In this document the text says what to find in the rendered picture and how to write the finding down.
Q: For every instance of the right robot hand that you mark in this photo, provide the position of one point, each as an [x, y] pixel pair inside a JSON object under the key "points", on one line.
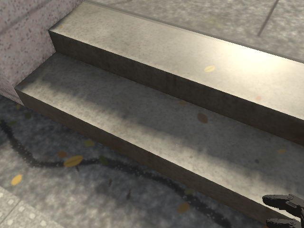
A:
{"points": [[292, 204]]}

